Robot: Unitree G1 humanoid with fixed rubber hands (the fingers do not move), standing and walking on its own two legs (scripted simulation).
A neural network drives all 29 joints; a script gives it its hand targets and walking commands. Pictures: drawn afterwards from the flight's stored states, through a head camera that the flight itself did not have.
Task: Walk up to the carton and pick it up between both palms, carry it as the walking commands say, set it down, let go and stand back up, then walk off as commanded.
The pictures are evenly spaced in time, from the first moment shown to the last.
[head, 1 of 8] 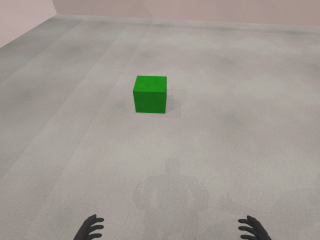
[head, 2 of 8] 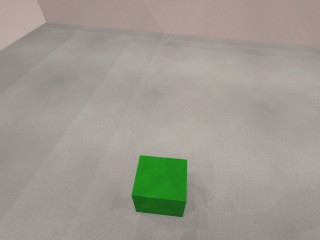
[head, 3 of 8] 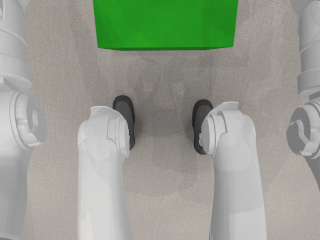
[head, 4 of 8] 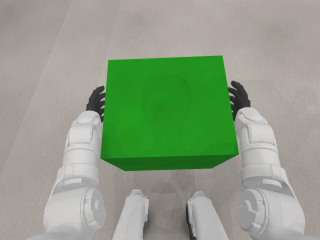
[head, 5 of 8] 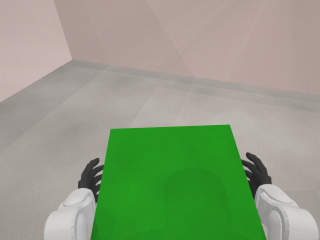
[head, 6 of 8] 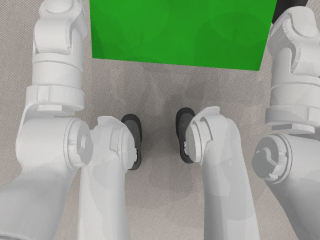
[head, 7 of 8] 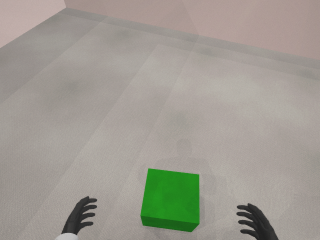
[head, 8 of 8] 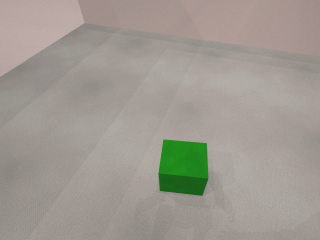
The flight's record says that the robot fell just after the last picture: no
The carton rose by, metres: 0.69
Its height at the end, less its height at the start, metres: +0.00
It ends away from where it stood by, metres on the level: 0.36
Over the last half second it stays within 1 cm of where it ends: yes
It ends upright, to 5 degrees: yes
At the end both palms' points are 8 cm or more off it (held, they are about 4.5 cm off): yes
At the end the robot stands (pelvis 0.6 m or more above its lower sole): yes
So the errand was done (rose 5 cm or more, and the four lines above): yes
